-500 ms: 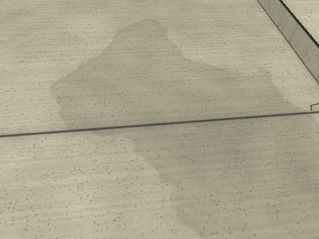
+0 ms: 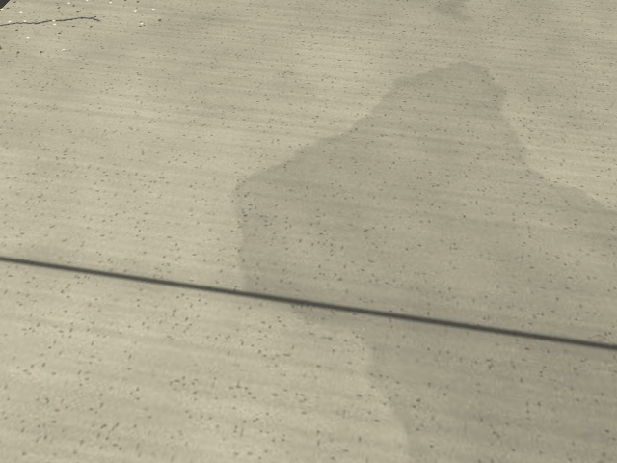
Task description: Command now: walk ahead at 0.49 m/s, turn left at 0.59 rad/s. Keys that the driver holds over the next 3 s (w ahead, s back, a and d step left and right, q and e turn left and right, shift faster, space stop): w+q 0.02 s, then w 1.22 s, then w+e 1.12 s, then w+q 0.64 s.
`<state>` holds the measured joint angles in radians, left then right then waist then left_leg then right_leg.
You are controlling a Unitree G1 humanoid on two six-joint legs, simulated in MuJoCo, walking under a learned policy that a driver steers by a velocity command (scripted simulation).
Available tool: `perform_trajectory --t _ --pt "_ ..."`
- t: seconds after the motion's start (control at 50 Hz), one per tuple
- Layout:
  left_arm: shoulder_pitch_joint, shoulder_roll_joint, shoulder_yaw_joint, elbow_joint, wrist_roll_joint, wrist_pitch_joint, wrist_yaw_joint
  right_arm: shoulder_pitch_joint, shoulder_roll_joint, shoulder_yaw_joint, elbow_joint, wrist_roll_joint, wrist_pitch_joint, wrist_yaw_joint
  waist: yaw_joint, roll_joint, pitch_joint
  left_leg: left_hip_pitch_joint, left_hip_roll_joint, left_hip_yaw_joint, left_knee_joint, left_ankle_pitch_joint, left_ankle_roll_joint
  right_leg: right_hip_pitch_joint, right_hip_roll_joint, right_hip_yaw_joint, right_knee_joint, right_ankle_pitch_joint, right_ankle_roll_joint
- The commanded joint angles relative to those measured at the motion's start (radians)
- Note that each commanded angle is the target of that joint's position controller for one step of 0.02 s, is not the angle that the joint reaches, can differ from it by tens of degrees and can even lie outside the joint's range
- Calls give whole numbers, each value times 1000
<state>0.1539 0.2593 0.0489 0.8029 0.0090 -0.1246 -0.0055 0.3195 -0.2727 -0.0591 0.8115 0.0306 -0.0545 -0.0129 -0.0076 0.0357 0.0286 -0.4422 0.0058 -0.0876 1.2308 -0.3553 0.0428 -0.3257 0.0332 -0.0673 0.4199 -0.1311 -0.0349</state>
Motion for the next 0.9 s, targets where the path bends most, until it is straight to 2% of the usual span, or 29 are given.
perform_trajectory --t 0.02,0.04,0.1,0.16,0.2,0.26,0.3,0.32,0.34,0.36,0.38,0.4,0.42,0.44,0.46,0.48,0.5,0.54,0.6,0.7,0.76,0.8,0.84,0.86,0.88,0.9 --pt "34 85 24 -20 0 -14 -4 28 -34 -14 -85 5 5 5 2 -108 -47 -184 123 -29 -6 56 -2 169 -288 265 -265 25 -172" --pt "46 95 28 -7 -6 -19 -8 9 -21 -10 -99 1 10 5 2 -98 -29 -198 130 -27 -41 64 -3 150 -289 237 -285 52 -184" --pt "84 135 41 25 -6 -22 -11 -55 -15 -2 -132 -13 8 4 7 -69 -14 -254 130 -39 -180 158 -11 170 -299 174 -312 125 -211" --pt "90 154 42 37 -17 -9 -10 -149 -16 9 -157 -17 -10 22 27 -70 1 -231 122 13 -387 313 -9 188 -263 80 -307 173 -185" --pt "118 169 41 48 -26 1 -10 -227 -12 16 -177 -17 -19 35 56 -75 14 -182 105 69 -497 362 -12 186 -248 43 -291 158 -167" --pt "182 195 43 79 -38 19 -11 -310 -29 16 -217 -7 -21 48 81 -97 34 -173 88 91 -591 303 1 264 -290 60 -262 124 -151" --pt "192 207 45 93 -45 35 -9 -315 -52 9 -232 -8 -24 53 63 -115 31 -143 66 110 -642 224 28 321 -320 67 -212 175 -135" --pt "176 215 45 95 -47 42 -7 -266 -69 -1 -223 -12 -26 53 21 -123 5 -53 38 134 -683 219 46 324 -315 51 -146 287 -118" --pt "170 207 40 96 -45 48 -5 -149 -103 -23 -187 -19 -26 50 -43 -112 -65 119 -2 163 -721 237 69 302 -276 7 5 443 -93" --pt "175 171 25 90 -32 47 0 25 -165 -54 -138 -20 -23 39 -117 -81 -174 377 22 119 -703 258 102 184 -224 -41 232 436 -54" --pt "235 73 -10 48 -7 31 -5 164 -291 -82 -123 -40 -17 24 -118 151 -319 750 301 -306 -730 217 238 -190 -102 -71 650 46 15" --pt "253 65 -16 58 -19 5 -10 188 -266 -71 -117 -25 -19 28 -105 227 -425 829 413 -662 -913 137 324 -379 -15 88 861 -436 23" --pt "181 154 10 42 -53 -7 -16 133 -196 -48 -120 -27 -25 34 -102 136 -297 733 380 -547 -925 125 274 -478 -78 139 933 -392 5" --pt "117 151 10 22 -58 -9 -15 59 -153 -35 -131 -25 -28 37 -75 99 -199 600 335 -389 -926 185 238 -484 -126 120 903 -301 -9" --pt "92 138 10 23 -41 -2 -9 -14 -115 -24 -137 -25 -30 42 -40 39 -132 465 285 -278 -953 258 215 -440 -161 112 839 -224 -5" --pt "103 133 17 28 -28 11 -6 -58 -84 -16 -142 -28 -35 45 -5 50 -103 373 247 -203 -989 298 195 -375 -190 123 777 -168 -2" --pt "124 114 15 35 -26 26 -8 -77 -78 -16 -139 -31 -40 47 18 62 -93 314 228 -166 -1025 311 193 -319 -197 123 752 -130 4" --pt "133 87 13 38 -22 47 -4 -67 -92 -22 -119 -31 -56 45 39 41 -74 276 217 -109 -1066 393 208 -307 -191 116 710 -75 19" --pt "38 77 12 5 -11 53 1 -12 -108 -28 -79 -30 -59 29 22 14 -26 305 213 -53 -1094 451 208 -395 -189 120 560 46 39" --pt "-125 49 -1 -38 -18 39 -17 51 -136 -33 -31 -23 -46 10 -35 25 21 341 190 22 -1114 372 169 -369 -144 83 265 248 35" --pt "-205 52 -4 -69 -23 33 -32 101 -145 -36 8 -17 -38 7 -63 26 51 414 221 21 -1090 352 164 -377 -125 75 178 232 20" --pt "-232 61 -4 -89 -26 27 -44 111 -149 -39 27 -13 -30 3 -61 31 61 475 249 13 -1056 375 154 -387 -120 80 139 176 -4" --pt "-216 78 0 -93 -25 21 -53 99 -159 -43 37 -10 -21 -1 -40 42 46 517 266 10 -1009 452 137 -340 -105 69 109 104 -30" --pt "-179 93 7 -86 -24 19 -53 85 -168 -45 38 -10 -17 -2 -17 54 21 526 262 16 -965 567 125 -270 -83 48 102 70 -45" --pt "-97 115 20 -64 -22 18 -50 64 -174 -46 36 -11 -11 -3 33 61 -32 520 238 40 -866 741 108 -142 -46 13 86 60 -65" --pt "66 159 45 -12 -19 19 -41 58 -155 -37 33 -16 -5 -5 104 43 -131 460 181 81 -673 827 81 83 -23 -3 89 78 -93"
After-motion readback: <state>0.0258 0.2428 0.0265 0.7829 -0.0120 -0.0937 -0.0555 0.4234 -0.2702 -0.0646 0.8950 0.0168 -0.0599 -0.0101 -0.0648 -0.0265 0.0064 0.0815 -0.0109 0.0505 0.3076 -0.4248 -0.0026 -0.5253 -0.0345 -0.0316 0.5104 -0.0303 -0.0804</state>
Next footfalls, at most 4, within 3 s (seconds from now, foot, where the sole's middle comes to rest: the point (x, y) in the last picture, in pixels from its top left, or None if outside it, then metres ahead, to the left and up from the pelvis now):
0.36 left None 0.34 0.18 -0.77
0.90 right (331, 368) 0.68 -0.02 -0.77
1.46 left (226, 270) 0.96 0.25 -0.77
2.00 right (337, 202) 1.19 -0.05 -0.77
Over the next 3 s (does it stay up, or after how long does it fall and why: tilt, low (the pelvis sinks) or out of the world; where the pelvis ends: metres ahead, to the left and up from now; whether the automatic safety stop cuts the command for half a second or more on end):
stays up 1.58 -0.15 -0.01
